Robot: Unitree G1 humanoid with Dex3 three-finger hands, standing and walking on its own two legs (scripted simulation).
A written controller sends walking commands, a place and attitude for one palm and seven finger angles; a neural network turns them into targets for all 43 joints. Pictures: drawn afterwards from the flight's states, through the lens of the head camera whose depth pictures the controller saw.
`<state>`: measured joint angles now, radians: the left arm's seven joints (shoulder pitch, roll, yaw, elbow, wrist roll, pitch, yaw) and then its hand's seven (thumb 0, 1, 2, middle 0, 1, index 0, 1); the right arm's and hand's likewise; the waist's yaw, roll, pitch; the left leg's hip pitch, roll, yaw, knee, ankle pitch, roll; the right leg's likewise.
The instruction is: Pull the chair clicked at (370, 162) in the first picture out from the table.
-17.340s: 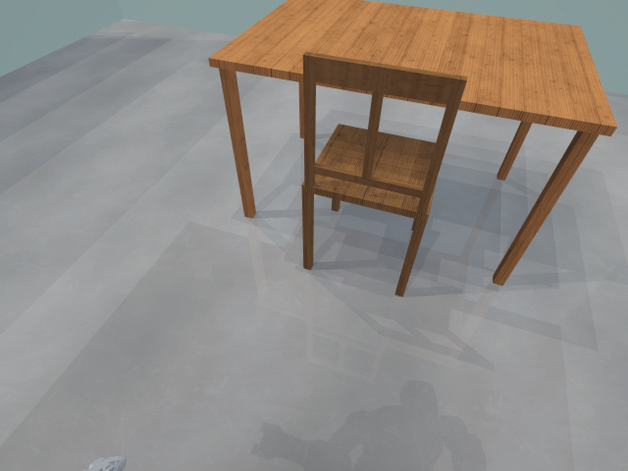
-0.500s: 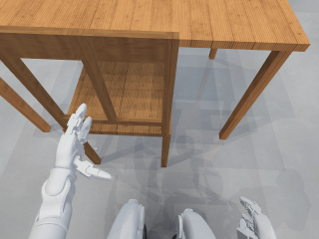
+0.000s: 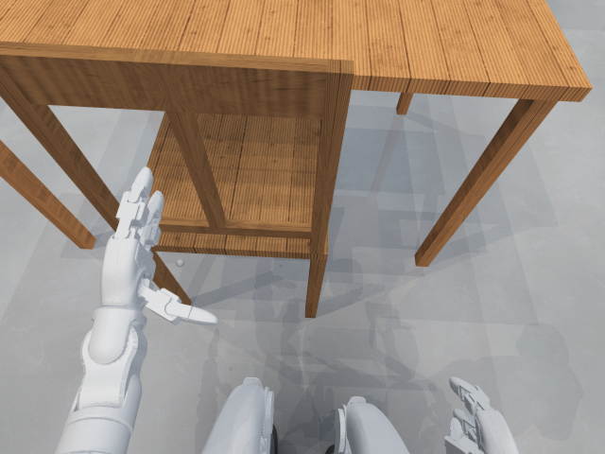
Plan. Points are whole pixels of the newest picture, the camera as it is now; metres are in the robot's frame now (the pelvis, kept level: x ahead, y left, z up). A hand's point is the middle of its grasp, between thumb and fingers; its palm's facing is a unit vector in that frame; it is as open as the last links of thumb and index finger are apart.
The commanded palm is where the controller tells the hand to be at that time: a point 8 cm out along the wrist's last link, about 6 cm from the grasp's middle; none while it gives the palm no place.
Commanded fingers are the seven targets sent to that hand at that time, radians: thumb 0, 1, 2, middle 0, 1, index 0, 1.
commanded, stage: aim the fingers beside a spindle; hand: left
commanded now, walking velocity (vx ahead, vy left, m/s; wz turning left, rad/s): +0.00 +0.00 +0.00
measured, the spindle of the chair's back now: (202, 176) +0.49 +0.18 +0.01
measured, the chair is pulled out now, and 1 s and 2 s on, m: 0.00 0.00 0.00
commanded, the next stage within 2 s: push the fingers through the gap in 0.58 s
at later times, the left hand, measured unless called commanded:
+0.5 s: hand (201, 281) +0.33 +0.15 +0.01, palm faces -0.07 -1.00 -0.01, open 17.0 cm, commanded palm +0.32 +0.21 +0.03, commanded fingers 0.00 -0.50 0.30 -0.06 -0.08 -0.06 -0.08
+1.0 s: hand (194, 237) +0.38 +0.16 +0.04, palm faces +0.02 -1.00 -0.04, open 16.9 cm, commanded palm +0.35 +0.22 +0.03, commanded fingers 0.00 -0.50 0.30 -0.06 -0.08 -0.06 -0.08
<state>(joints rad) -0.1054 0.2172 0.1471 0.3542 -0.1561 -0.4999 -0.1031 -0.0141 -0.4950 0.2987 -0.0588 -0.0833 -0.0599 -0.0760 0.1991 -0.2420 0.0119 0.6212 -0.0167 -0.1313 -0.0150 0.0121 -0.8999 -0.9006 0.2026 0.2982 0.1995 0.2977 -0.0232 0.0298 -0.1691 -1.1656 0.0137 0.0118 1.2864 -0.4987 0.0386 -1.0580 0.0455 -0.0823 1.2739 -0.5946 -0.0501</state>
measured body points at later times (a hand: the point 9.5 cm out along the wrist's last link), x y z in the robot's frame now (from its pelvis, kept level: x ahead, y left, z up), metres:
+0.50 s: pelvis +0.00 +0.00 +0.00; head +0.11 +0.00 +0.44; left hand +0.33 +0.21 +0.01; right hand +0.17 -0.25 -0.11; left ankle +0.06 +0.10 -0.62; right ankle +0.01 -0.10 -0.62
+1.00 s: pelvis +0.00 -0.01 +0.00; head +0.12 +0.01 +0.44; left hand +0.37 +0.22 +0.04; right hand +0.15 -0.26 -0.11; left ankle +0.06 +0.10 -0.62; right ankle +0.01 -0.10 -0.62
